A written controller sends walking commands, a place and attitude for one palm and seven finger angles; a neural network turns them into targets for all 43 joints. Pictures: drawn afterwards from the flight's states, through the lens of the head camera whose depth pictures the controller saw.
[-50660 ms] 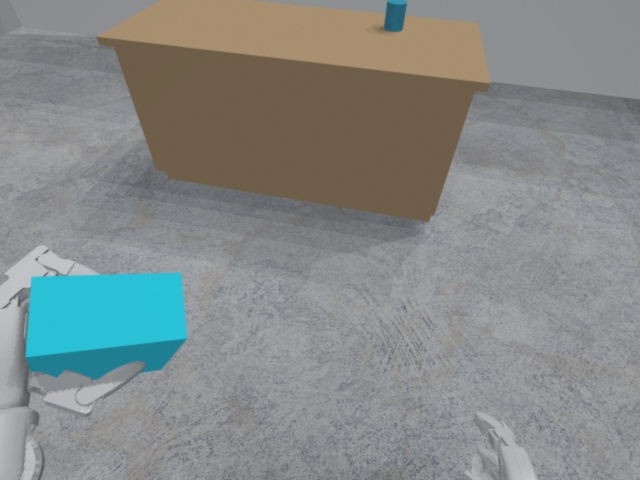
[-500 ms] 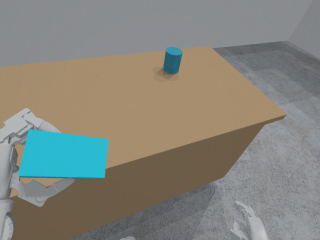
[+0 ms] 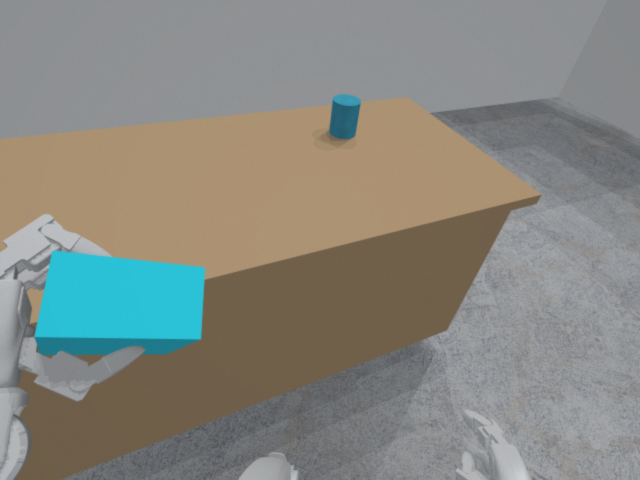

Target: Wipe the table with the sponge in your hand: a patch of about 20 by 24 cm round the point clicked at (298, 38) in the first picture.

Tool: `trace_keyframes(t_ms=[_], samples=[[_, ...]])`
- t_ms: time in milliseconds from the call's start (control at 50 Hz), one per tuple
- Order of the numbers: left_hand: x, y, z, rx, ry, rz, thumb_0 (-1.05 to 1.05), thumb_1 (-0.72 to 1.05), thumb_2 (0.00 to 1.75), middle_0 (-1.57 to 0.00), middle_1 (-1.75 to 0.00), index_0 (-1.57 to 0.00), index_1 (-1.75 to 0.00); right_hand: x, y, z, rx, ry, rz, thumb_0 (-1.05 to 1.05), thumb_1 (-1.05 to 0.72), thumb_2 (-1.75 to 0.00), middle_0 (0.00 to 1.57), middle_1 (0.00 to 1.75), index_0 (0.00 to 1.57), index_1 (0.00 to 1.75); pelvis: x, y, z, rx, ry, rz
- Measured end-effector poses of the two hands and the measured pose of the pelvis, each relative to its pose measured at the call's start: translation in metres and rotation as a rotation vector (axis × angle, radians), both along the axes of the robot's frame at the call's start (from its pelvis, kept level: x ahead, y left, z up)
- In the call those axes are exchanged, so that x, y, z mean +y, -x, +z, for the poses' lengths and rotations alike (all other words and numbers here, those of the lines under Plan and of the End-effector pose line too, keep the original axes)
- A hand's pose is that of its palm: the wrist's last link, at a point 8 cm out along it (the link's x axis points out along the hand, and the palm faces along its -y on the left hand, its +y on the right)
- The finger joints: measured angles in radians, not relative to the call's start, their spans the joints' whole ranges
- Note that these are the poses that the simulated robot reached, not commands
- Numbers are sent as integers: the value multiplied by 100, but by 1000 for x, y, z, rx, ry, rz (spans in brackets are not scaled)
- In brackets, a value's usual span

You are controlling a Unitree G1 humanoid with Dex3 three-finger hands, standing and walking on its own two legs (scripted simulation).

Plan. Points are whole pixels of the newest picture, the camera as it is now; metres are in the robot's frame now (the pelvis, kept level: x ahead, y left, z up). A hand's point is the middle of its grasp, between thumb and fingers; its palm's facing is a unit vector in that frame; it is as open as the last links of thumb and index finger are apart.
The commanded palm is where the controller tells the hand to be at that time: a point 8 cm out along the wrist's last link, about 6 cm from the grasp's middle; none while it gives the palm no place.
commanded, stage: stop stepping back and stand still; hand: left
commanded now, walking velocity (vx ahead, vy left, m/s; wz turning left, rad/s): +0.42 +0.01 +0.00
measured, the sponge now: (141, 313) +0.22 +0.20 +0.17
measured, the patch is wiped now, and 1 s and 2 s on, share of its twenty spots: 1.00 1.00 1.00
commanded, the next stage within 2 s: stand and wait in 1.24 s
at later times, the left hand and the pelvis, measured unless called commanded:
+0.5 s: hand out of the picture +0.06 +0.26 +0.18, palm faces +0.39 -0.85 -0.36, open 10.3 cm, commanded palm +0.00 +0.30 +0.20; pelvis -0.15 +0.01 -0.02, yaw +2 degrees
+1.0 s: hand out of the picture -0.03 +0.23 +0.18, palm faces +0.38 -0.85 -0.37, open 10.3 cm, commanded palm -0.09 +0.28 +0.20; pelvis -0.24 -0.01 -0.01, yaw +2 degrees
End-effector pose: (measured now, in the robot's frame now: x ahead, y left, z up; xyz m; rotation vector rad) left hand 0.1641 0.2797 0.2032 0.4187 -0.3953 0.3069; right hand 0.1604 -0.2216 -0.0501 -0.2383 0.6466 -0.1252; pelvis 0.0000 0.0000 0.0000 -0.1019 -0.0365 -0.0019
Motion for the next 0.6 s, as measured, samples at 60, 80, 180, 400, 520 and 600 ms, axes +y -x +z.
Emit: trace_keyframes(t_ms=[60,80,180,400,520,600], samples=[[5,24,-7,-25,67,-18,-1,-52,103,-70,-131,-73,-132,-3,33,1,47,8,-33,1,-90,-89,20,30,20,30,2,14,3,-5,-17,6],[9,28,-9,-33,80,-13,-1,-52,103,-70,-131,-73,-131,-4,43,3,60,20,-38,1,-90,-89,20,30,20,30,2,20,4,5,-26,10],[30,50,-20,-61,82,10,-1,-52,103,-70,-131,-73,-131,-9,79,4,18,88,-57,1,-90,-89,20,30,20,30,19,59,-12,62,-34,32],[24,119,-5,-33,-26,18,-1,-52,103,-70,-131,-73,-132,19,166,-27,40,-68,-59,1,-90,-90,20,30,20,30,19,122,-8,6,-87,8],[18,156,-21,-15,-19,22,-1,-52,103,-70,-131,-73,-132,15,191,-54,108,-75,-14,1,-90,-89,20,30,20,30,13,157,-25,-21,-31,33],[16,182,-25,-41,9,-3,-1,-53,103,-70,-131,-73,-132,9,205,-41,89,-35,-22,1,-90,-89,20,30,20,30,11,177,-26,28,-43,33]])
